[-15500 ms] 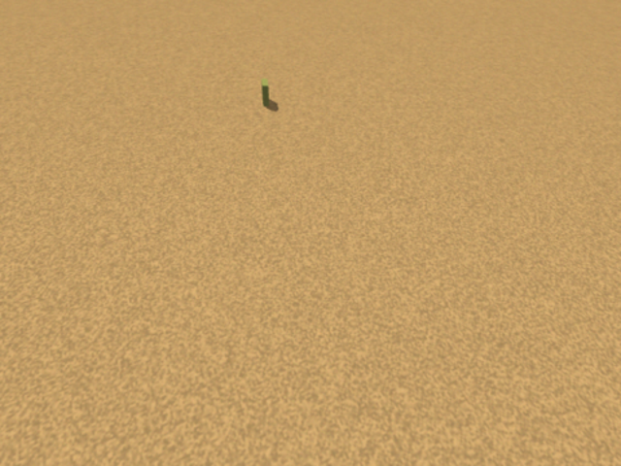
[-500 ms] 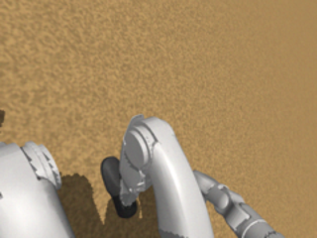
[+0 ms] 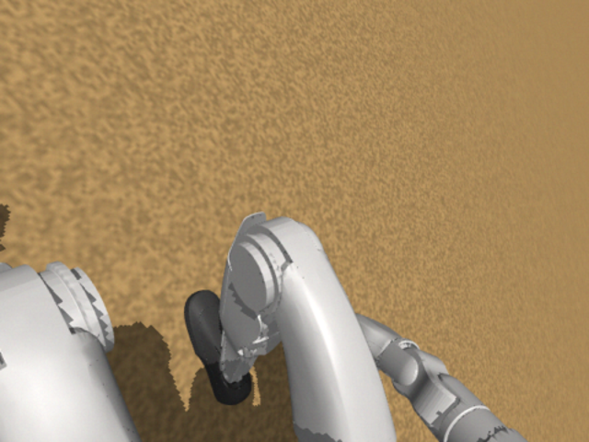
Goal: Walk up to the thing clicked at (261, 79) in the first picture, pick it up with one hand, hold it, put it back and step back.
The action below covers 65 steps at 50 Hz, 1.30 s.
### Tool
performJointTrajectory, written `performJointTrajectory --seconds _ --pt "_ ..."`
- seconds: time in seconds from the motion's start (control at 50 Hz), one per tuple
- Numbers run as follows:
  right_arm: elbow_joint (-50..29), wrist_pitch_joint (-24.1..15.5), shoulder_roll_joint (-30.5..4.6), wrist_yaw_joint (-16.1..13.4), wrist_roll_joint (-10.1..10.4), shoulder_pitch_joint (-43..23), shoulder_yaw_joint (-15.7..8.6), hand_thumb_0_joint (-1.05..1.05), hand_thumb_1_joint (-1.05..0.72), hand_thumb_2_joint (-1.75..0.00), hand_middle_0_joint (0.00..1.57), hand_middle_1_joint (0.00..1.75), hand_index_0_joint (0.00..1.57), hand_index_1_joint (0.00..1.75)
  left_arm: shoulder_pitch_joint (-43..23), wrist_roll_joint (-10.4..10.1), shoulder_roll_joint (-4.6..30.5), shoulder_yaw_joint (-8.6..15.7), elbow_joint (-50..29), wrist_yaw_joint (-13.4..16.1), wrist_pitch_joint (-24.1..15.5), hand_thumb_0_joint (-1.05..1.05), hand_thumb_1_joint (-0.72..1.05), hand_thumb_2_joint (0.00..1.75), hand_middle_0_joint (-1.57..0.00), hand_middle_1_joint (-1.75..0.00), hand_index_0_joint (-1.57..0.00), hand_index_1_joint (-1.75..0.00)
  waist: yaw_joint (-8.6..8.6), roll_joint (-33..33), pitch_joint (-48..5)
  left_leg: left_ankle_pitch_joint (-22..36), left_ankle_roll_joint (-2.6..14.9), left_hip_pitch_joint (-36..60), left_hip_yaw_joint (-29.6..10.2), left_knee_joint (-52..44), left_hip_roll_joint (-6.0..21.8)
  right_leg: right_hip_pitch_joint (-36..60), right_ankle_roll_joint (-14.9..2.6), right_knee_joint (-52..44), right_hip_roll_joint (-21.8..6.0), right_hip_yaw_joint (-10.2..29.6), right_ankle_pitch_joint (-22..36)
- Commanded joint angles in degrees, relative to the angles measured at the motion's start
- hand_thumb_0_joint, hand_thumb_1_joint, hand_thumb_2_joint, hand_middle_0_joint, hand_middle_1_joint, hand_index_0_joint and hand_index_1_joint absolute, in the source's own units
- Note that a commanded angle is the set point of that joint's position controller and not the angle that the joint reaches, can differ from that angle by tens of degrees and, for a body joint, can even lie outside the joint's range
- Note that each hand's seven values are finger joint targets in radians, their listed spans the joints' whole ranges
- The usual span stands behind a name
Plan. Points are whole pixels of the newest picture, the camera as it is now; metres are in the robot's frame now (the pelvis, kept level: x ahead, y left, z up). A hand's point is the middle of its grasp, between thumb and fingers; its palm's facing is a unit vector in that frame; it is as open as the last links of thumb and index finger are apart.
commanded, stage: close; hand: left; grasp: from the side
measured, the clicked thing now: out of the picture +0.46 +0.28 -0.22
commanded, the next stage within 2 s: settle in 0.42 s
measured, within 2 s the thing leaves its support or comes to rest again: neither
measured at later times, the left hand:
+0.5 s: hand out of the picture +0.44 +0.27 -0.18, palm faces +0.34 -0.94 -0.01, open 9.1 cm
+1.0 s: hand out of the picture +0.43 +0.27 -0.17, palm faces +0.35 -0.94 +0.00, open 9.0 cm
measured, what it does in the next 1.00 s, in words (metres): stands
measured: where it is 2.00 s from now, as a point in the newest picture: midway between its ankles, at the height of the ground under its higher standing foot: (150, 411)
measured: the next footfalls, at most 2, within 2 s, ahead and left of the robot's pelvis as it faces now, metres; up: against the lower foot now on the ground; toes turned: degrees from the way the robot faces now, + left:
none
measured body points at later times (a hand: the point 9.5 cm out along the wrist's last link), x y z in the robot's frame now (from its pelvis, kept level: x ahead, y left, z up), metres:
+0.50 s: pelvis +0.00 +0.00 +0.00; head +0.23 +0.21 +0.32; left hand +0.42 +0.32 -0.18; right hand +0.18 -0.23 -0.03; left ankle +0.08 +0.13 -0.26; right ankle +0.15 -0.13 -0.26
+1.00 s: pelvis +0.00 +0.00 +0.00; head +0.23 +0.21 +0.32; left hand +0.41 +0.32 -0.17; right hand +0.18 -0.23 -0.03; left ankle +0.08 +0.13 -0.26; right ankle +0.15 -0.13 -0.26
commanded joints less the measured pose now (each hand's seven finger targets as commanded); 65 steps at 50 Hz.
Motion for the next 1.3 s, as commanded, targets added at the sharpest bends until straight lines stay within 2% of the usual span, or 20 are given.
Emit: performJointTrajectory --seconds 0.0,0.06,0.28,0.34,0.48,0.5,0.52,0.58,0.68,0.7,0.76,0.84,0.92,0.94,1.0,1.06,1.12,1.16,1.2,1.28 --pt "-0.73 0.71 -21.14 -0.87 -0.28 0.86 -6.91 0.00 -0.85 -0.89 0.20 0.30 0.20 0.30 -9.73 0.95 4.52 -0.35 -4.08 0.14 -2.00 0.00 0.41 0.92 -0.81 -0.88 -0.81 -0.88 -7.60 31.77 -28.95 5.68 0.10 22.29 6.53 -19.29 3.59 13.35 -4.65 -9.61 1.67 -7.84 9.01" --pt "-0.51 0.77 -21.30 -0.96 -0.31 1.04 -7.02 0.00 -0.85 -0.89 0.20 0.30 0.20 0.30 -8.79 0.76 5.86 0.77 -4.35 0.16 -2.09 0.00 0.42 0.94 -0.83 -0.90 -0.83 -0.90 -6.94 32.07 -29.45 6.31 0.23 22.33 7.01 -18.77 3.54 13.87 -4.65 -9.76 1.77 -7.46 9.54" --pt "-0.49 0.89 -20.56 -1.08 -0.46 1.31 -6.65 0.00 -0.85 -0.89 0.20 0.30 0.20 0.30 -9.07 1.06 3.80 -0.95 -4.28 0.51 -1.49 0.00 0.41 1.01 -0.89 -0.98 -0.90 -0.98 -7.31 32.49 -29.22 7.01 0.13 23.13 6.79 -19.18 3.76 13.94 -4.70 -10.02 1.97 -7.75 9.83" --pt "-1.03 0.89 -21.03 -1.09 -0.51 0.90 -6.80 0.00 -0.85 -0.89 0.20 0.30 0.20 0.30 -8.41 1.59 5.53 0.13 -3.94 0.84 -1.51 0.00 0.43 1.04 -0.93 -1.02 -0.93 -1.02 -7.04 32.48 -28.65 5.81 0.06 22.72 6.36 -19.67 3.89 13.37 -4.77 -9.90 2.01 -8.11 8.88" --pt "-0.61 0.89 -21.00 -0.99 -0.62 1.18 -6.70 0.00 -0.85 -0.89 0.20 0.30 0.20 0.30 -8.64 1.08 3.77 -0.39 -4.03 0.98 -1.87 0.00 0.41 1.06 -0.96 -1.05 -0.96 -1.05 -7.59 32.09 -28.53 6.63 -0.08 23.46 5.82 -19.72 3.85 13.41 -4.57 -9.83 1.88 -8.44 9.60" --pt "-1.08 0.91 -21.28 -1.08 -0.66 0.74 -6.64 0.00 -0.85 -0.89 0.20 0.30 0.20 0.30 -7.96 1.21 5.36 0.83 -3.54 1.18 -1.83 0.00 0.42 1.08 -0.96 -1.06 -0.97 -1.06 -7.27 32.24 -28.75 6.37 -0.07 23.53 5.69 -19.99 3.96 13.46 -4.67 -9.81 1.96 -8.50 9.30" --pt "-0.87 0.78 -21.00 -1.06 -0.71 0.60 -6.59 0.00 -0.89 -0.90 0.20 0.30 0.20 0.30 -8.67 1.47 4.68 -0.38 -3.94 1.15 -1.89 0.00 0.37 1.09 -0.98 -1.09 -0.97 -1.11 -7.36 32.43 -28.18 6.51 0.00 23.27 5.89 -19.75 3.91 13.51 -4.60 -9.82 1.88 -8.28 9.58" --pt "-0.88 0.73 -20.98 -1.04 -0.80 0.87 -6.58 0.00 -0.88 -0.90 0.20 0.30 0.20 0.30 -8.85 1.19 4.35 -0.24 -3.91 1.15 -1.93 0.00 0.42 1.17 -1.04 -1.16 -1.03 -1.18 -7.65 32.03 -29.18 7.70 0.04 23.54 6.11 -19.27 3.85 14.31 -4.55 -9.96 1.99 -8.16 10.50" --pt "-0.69 0.73 -20.68 -0.96 -0.78 1.25 -6.37 0.00 -0.88 -0.90 0.20 0.30 0.20 0.30 -8.28 1.01 3.81 -0.76 -4.69 0.94 -1.92 0.00 0.43 1.20 -1.07 -1.19 -1.06 -1.21 -7.09 32.98 -28.04 6.57 -0.07 23.03 6.05 -20.02 3.90 13.97 -4.69 -10.09 1.95 -8.46 9.60" --pt "-0.90 0.67 -20.99 -0.99 -0.52 0.90 -6.77 0.00 -0.88 -0.90 0.20 0.30 0.20 0.30 -7.00 1.10 4.88 0.22 -4.64 0.97 -1.76 0.00 0.44 1.20 -1.08 -1.19 -1.07 -1.21 -6.56 32.75 -27.91 6.66 -0.11 23.16 5.89 -20.12 4.06 13.27 -4.76 -9.65 1.93 -8.44 9.37" --pt "-0.71 0.85 -20.93 -0.78 -0.50 1.63 -6.59 0.00 -0.88 -0.90 0.20 0.30 0.20 0.30 -7.82 0.84 3.44 -1.21 -6.40 0.50 -2.02 0.00 0.41 1.20 -1.11 -1.22 -1.10 -1.24 -6.95 34.49 -28.64 7.16 -0.48 24.25 5.67 -20.62 4.07 13.72 -4.79 -9.27 1.84 -8.76 9.84" --pt "-0.92 0.74 -21.30 -0.73 0.04 2.17 -7.17 0.00 -0.88 -0.90 0.20 0.30 0.20 0.30 -7.67 0.10 4.90 0.08 -9.85 0.32 -1.92 0.00 0.38 1.20 -1.12 -1.23 -1.11 -1.25 -6.13 35.19 -31.26 8.44 -0.44 25.30 5.93 -20.18 4.12 14.52 -4.80 -8.88 1.73 -8.22 10.76" --pt "-0.51 0.65 -20.89 -0.44 0.67 3.93 -8.43 0.00 -0.88 -0.90 0.20 0.30 0.20 0.30 -9.74 -1.16 4.43 1.05 -17.90 0.30 -1.28 0.00 0.36 1.20 -1.13 -1.23 -1.12 -1.25 -4.84 37.86 -35.24 11.17 -0.61 27.87 6.73 -20.42 3.90 15.52 -5.00 -8.66 1.34 -7.09 12.62" --pt "-0.47 0.75 -20.94 -0.25 0.83 4.32 -8.79 0.00 -0.88 -0.90 0.20 0.30 0.20 0.30 -9.86 -1.13 4.08 1.02 -18.69 0.38 -0.94 0.00 0.37 1.20 -1.13 -1.24 -1.13 -1.26 -5.08 38.66 -35.71 11.14 -0.70 28.06 6.65 -20.85 3.92 15.35 -5.06 -8.48 1.21 -7.08 12.62" --pt "-0.55 1.06 -20.22 -0.05 1.73 5.70 -11.06 0.00 -0.88 -0.90 0.20 0.30 0.20 0.30 -10.85 -0.49 4.96 1.61 -28.26 0.37 0.81 0.00 0.35 1.18 -1.11 -1.22 -1.11 -1.24 -3.25 41.21 -39.44 11.04 -0.65 29.93 7.79 -21.66 3.86 14.77 -5.44 -8.84 0.87 -5.64 12.22" --pt "-0.38 1.36 -19.60 0.27 3.01 6.95 -12.84 0.00 -0.88 -0.90 0.20 0.30 0.20 0.30 -8.87 -0.45 0.65 -1.24 -29.23 -0.44 3.87 0.00 0.34 1.17 -1.13 -1.22 -1.12 -1.24 -3.63 40.86 -39.15 7.41 -0.36 27.22 9.01 -23.00 3.46 13.40 -5.52 -9.58 0.50 -4.73 10.12" --pt "0.18 1.44 -19.12 0.18 4.57 8.75 -15.06 0.00 -0.87 -0.89 0.20 0.30 0.20 0.30 -8.86 -0.53 -0.13 -1.89 -34.30 -1.10 6.94 0.00 0.31 1.15 -1.12 -1.22 -1.12 -1.23 -1.72 40.68 -39.88 7.24 -0.26 27.04 10.10 -23.79 3.30 11.27 -5.75 -9.93 0.17 -3.68 10.13" --pt "-0.07 1.63 -18.53 0.40 5.79 10.09 -16.09 0.00 -0.86 -0.89 0.20 0.30 0.20 0.30 -5.66 -0.87 -4.49 -4.34 -33.49 -1.71 9.40 0.00 0.33 1.15 -1.13 -1.23 -1.13 -1.24 -1.42 38.60 -40.04 5.99 0.04 25.29 10.42 -24.82 2.76 11.19 -5.81 -10.63 0.00 -3.49 9.28" --pt "0.02 1.33 -18.01 0.41 7.24 11.52 -17.50 0.00 -0.86 -0.89 0.20 0.30 0.20 0.30 -6.44 -1.40 -3.28 -3.07 -37.83 -1.74 11.49 0.00 0.30 1.14 -1.12 -1.23 -1.13 -1.24 0.40 37.67 -42.23 5.50 0.45 24.37 11.32 -25.15 2.44 10.95 -5.91 -11.15 -0.21 -2.70 8.98" --pt "0.14 0.93 -16.61 0.65 9.46 13.62 -19.66 0.00 -0.86 -0.89 0.20 0.30 0.20 0.30 -2.86 -2.90 -8.55 -4.77 -37.75 -2.72 15.20 0.00 0.30 1.14 -1.13 -1.25 -1.13 -1.25 1.39 34.18 -43.26 3.87 1.10 21.84 12.41 -25.96 1.80 10.11 -6.00 -11.84 -0.54 -1.75 7.65"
